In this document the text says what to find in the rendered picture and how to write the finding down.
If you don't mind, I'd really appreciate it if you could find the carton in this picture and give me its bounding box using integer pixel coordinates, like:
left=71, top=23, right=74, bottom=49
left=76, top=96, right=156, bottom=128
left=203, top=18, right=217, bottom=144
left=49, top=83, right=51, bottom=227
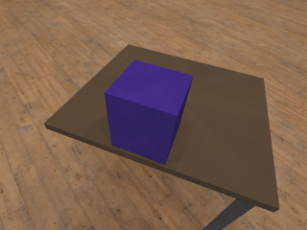
left=105, top=60, right=194, bottom=165

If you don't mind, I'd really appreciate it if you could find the table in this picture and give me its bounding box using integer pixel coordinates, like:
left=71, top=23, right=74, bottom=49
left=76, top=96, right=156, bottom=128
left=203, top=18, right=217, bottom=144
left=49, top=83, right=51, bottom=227
left=44, top=44, right=280, bottom=230

